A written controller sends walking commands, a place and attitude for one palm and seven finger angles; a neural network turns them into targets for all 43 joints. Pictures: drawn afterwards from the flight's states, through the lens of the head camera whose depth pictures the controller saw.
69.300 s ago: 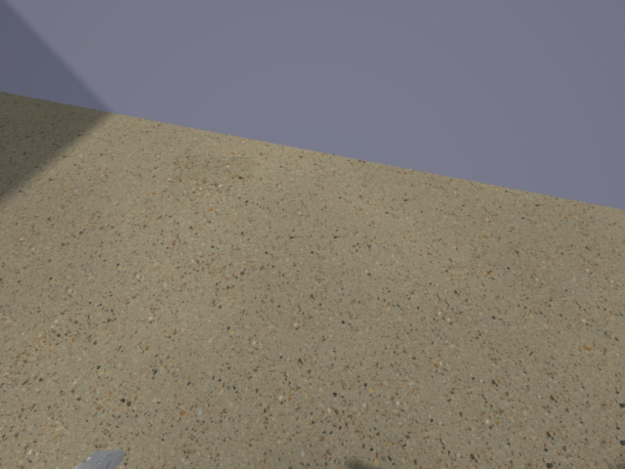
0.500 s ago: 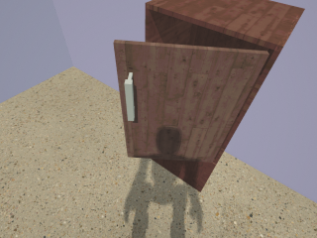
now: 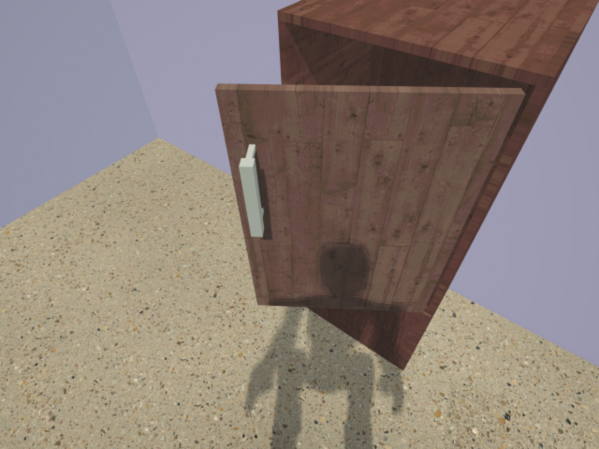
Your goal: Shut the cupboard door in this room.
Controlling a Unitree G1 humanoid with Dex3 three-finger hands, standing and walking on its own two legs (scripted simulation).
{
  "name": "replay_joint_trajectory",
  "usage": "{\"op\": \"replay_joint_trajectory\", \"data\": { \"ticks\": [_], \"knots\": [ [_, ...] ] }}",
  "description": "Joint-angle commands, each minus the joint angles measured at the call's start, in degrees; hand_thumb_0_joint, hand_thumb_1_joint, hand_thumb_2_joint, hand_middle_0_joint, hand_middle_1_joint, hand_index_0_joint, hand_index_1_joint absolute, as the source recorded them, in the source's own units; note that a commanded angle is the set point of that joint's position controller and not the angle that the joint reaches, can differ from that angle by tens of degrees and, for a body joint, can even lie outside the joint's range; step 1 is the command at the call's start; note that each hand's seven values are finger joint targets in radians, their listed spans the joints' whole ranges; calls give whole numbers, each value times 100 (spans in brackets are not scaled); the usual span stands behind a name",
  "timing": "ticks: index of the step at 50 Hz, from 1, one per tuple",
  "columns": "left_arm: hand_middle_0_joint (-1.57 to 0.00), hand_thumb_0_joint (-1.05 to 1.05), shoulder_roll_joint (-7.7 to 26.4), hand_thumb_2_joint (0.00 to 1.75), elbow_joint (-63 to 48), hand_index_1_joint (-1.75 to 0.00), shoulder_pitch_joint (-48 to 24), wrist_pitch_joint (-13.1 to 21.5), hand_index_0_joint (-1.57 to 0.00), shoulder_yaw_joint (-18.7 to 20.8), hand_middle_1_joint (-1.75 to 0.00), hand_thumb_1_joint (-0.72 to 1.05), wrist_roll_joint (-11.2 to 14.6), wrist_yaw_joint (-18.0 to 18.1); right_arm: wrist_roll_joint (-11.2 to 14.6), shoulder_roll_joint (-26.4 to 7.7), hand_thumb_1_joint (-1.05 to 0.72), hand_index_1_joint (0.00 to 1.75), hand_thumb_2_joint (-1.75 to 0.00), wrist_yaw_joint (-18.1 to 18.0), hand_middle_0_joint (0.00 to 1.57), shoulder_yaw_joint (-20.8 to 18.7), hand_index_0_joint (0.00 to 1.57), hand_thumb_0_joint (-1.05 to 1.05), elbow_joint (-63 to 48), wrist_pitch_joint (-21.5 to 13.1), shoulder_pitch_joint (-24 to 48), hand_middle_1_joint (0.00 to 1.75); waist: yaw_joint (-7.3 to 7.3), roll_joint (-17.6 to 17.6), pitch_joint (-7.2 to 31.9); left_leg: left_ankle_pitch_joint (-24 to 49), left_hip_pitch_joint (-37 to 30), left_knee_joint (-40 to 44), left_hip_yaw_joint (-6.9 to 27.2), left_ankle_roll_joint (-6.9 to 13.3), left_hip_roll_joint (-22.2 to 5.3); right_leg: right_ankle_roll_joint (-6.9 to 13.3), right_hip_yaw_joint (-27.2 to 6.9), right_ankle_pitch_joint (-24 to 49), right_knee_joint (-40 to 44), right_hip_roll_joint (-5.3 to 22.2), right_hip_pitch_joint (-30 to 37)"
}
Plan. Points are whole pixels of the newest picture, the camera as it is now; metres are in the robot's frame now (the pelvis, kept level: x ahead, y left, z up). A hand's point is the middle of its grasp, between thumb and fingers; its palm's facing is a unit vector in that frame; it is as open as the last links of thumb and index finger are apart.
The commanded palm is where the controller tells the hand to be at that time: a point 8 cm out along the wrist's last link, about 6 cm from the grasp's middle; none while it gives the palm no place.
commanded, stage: look again from close up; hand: left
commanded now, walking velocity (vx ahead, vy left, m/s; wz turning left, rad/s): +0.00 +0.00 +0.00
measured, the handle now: (254, 192) +0.50 +0.11 +0.06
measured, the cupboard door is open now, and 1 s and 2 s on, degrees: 33 33 33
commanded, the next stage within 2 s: shuffle to correct the standing spot in 0.14 s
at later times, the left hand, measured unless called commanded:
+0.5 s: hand out of the picture +0.02 +0.16 -0.18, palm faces -0.02 -0.98 -0.20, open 7.3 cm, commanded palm none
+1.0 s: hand out of the picture +0.04 +0.12 -0.18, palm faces +0.03 -0.98 -0.17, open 7.3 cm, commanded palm none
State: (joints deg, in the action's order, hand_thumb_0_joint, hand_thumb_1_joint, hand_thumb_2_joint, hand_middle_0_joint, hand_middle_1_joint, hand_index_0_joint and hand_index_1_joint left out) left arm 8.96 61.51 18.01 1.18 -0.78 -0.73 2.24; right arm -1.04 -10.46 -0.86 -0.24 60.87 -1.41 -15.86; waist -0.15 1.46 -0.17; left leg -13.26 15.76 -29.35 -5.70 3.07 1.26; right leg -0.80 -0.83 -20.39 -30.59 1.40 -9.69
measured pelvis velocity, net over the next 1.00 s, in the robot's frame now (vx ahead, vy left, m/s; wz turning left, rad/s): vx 0.04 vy -0.04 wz -0.05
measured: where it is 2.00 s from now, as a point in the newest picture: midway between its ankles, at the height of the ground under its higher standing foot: outside the picture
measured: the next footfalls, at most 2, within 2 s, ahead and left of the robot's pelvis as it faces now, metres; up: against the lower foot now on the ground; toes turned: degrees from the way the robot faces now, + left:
left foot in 0.82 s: +0.11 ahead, +0.05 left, +0.00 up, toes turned -1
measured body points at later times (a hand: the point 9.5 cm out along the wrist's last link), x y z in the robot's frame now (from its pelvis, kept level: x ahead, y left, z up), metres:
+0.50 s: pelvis +0.02 -0.02 +0.00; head +0.03 -0.02 +0.45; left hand +0.02 +0.21 -0.16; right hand +0.05 -0.26 -0.15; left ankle +0.03 +0.09 -0.73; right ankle -0.04 -0.13 -0.73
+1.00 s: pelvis +0.04 -0.04 +0.00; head +0.07 -0.03 +0.45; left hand +0.04 +0.17 -0.16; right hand +0.12 -0.26 -0.15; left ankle +0.07 +0.05 -0.73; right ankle -0.04 -0.12 -0.73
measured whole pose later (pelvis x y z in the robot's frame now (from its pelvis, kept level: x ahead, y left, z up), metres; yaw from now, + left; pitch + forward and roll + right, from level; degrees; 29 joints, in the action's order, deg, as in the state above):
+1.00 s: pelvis +0.04 -0.04 +0.00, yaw -3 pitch +0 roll +1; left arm 8.1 60.7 17.6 -0.2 0.2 -0.7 2.7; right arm -0.4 -6.7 -2.6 -0.4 59.8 -0.9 -8.4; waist 2.3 -2.3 -2.5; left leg -13.7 16.4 -29.7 -4.4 2.8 1.6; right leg 2.6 1.2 -22.6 -28.5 -1.7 -6.5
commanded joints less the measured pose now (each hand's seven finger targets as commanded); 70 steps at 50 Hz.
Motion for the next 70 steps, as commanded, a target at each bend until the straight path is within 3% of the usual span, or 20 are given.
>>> {"op": "replay_joint_trajectory", "data": {
  "ticks": [1, 15, 19, 24, 26, 29, 31, 32, 35, 39, 41, 43, 45, 51, 52, 53, 55, 58, 64, 70],
  "knots": [
    [-20, 0, 751, 90, -239, -30, 253, 98, -20, 135, -30, 90, -30, 50, 26, -663, -90, 30, -90, -30, 20, -85, 20, 0, -247, -104, -94, 30, 2, -296, -218, 824, -474, 602, 788, 15, -709, 321, -446, 1120, 624, 343, -489],
    [-20, 0, 750, 90, -141, -30, 178, -9, -20, 95, -30, 90, -38, -10, 16, -599, -90, 30, -90, -38, 20, -61, 20, 0, -81, -36, 246, 30, 15, -170, -84, 624, -709, 604, 724, -32, -824, 256, -350, 986, 745, 309, -350],
    [-20, 0, 735, 90, -255, -30, 218, -125, -20, 171, -30, 90, -83, -104, -32, -903, -90, 30, -90, -74, 20, -198, 20, 0, -158, 28, 174, 30, -15, 295, -313, -443, -606, 1038, 1251, 183, -1275, 273, 13, 73, 214, 32, -873],
    [-20, 0, 610, 90, -391, -30, 337, -180, -20, 264, -30, 90, -117, -187, -59, -1066, -90, 30, -90, -166, 20, -348, 20, 0, -289, 61, -23, 30, -16, 510, -135, 42, -565, 930, 1665, 582, -1866, 273, 276, -301, -380, -79, -1101],
    [-20, 0, 593, 90, -401, -30, 529, -170, -20, 296, -30, 90, -127, -211, -57, -970, -90, 30, -90, -169, 20, -341, 20, 0, -328, 62, 76, 30, 117, 193, -104, 106, 0, 487, 1213, 399, -1618, 331, 165, 104, 279, 14, -501],
    [-20, 0, 992, 90, -270, -30, 1079, -109, -20, 421, -30, 90, -134, -133, -19, -356, -90, 30, -90, -143, 20, -208, 20, 0, -636, 44, 640, 30, 409, -1800, -411, -1758, 1787, -1896, -163, -209, -226, 1047, -1751, 2079, 1452, 1291, 479],
    [-20, 0, 742, 90, -210, -30, 1136, -24, -20, 335, -30, 90, -127, -48, -11, -218, -90, 30, -90, -148, 20, -177, 20, 0, -613, 28, 742, 30, 312, -721, -381, -1884, 1971, -2799, 279, -217, -364, 1535, -1643, 4390, 1012, 1515, 718],
    [-20, 0, 722, 90, -191, -30, 1059, 41, -20, 317, -30, 90, -116, -17, 4, -133, -90, 30, -90, -115, 20, -148, 20, 0, -540, 6, 656, 30, 243, -358, -223, -1737, 1909, -2726, 295, -269, -382, 1482, -1320, 5181, 765, 1375, 939],
    [-20, 0, 650, 90, -113, -30, 957, 144, -20, 240, -30, 90, -111, 45, 72, 44, -90, 30, -90, -61, 20, -70, 20, 0, -386, -12, 550, 30, 171, -653, -30, -1302, 1324, -1733, 180, -325, -283, 1171, -868, 6048, 605, 1113, 1040],
    [-20, 0, 809, 90, -170, -30, 562, 110, -20, 233, -30, 90, -14, 52, 114, -240, -90, 30, -90, -130, 20, -103, 20, 0, -163, -10, 65, 30, -125, -642, 145, 942, -575, 351, 288, -226, -248, 614, -472, 5074, 130, 634, 262],
    [-20, 0, 503, 90, -218, -30, 783, 14, -20, 242, -30, 90, 13, 115, 84, -483, -90, 30, -90, -184, 20, -164, 20, 0, -127, -21, -181, 30, -21, 26, 366, 3853, -1404, -29, 830, 231, -1077, 160, -327, 3085, 61, 297, -375],
    [-20, 0, 452, 90, -179, -30, 782, -49, -20, 208, -30, 90, -8, 152, 109, -526, -90, 30, -90, -239, 20, -148, 20, 0, -146, -20, -19, 30, 76, 777, 219, 4623, -1208, 183, 1306, 570, -1418, 63, -89, 1163, 48, 125, -338],
    [-20, 0, 402, 90, -123, -30, 754, -90, -20, 188, -30, 90, -2, 125, 103, -453, -90, 30, -90, -254, 20, -145, 20, 0, -231, -23, 265, 30, 169, 634, -5, 4252, -930, 422, 1328, 602, -1381, 86, -94, 601, 176, 167, -265],
    [-20, 0, 506, 90, -258, -30, 545, -40, -20, 221, -30, 90, -49, 115, 56, -283, -90, 30, -90, -181, 20, -171, 20, 0, -255, 58, 247, 30, 54, -444, 273, 1903, -621, 201, 854, 56, -770, 233, -512, 2758, 636, 588, 74],
    [-20, 0, 472, 90, -427, -30, 636, 71, -20, 191, -30, 90, -116, 311, 74, -639, -90, 30, -90, -154, 20, -211, 20, 0, -723, 9, 416, 30, -44, 10, -147, 2509, -821, -867, 602, -55, -711, -37, -819, 4526, 659, 598, -678],
    [-20, 0, 772, 90, -750, -30, 351, 113, -20, 264, -30, 90, -116, 266, 38, -324, -90, 30, -90, -78, 20, -195, 20, 0, -735, 55, -41, 30, -200, -359, 234, 833, -96, -761, 771, -18, -574, 197, -766, 3605, 536, 756, -28],
    [-20, 0, 703, 90, -1000, -30, 89, 176, -20, 235, -30, 90, -73, 196, 0, -264, -90, 30, -90, -20, 20, -154, 20, 0, -872, 62, 21, 30, -177, -333, 364, 140, 27, -385, 569, -118, -370, 615, -717, 3542, 372, 819, 153],
    [-20, 0, 737, 90, -1101, -30, 126, 112, -20, 211, -30, 90, -13, 158, 16, -387, -90, 30, -90, -46, 20, -148, 20, 0, -955, 14, 28, 30, -85, -168, 240, 1148, -294, -136, 901, 89, -555, 522, -436, 2575, 178, 434, -125],
    [-20, 0, 904, 90, -1137, -30, -79, -38, -20, 180, -30, 90, -22, 72, -21, -659, -90, 30, -90, 3, 20, -126, 20, 0, -917, 58, 91, 30, -37, -124, -805, -751, 323, 639, 1242, 97, -559, 567, -532, -743, 861, 215, -843],
    [-20, 0, 1018, 90, -1012, -30, 127, -60, -20, 207, -30, 90, -47, 16, -18, -885, -90, 30, -90, -5, 20, -131, 20, 0, -800, 4, 93, 30, 125, -71, -442, -1321, 525, 1261, 1675, 235, -781, 501, -255, -394, 603, 96, -307]
  ]
}}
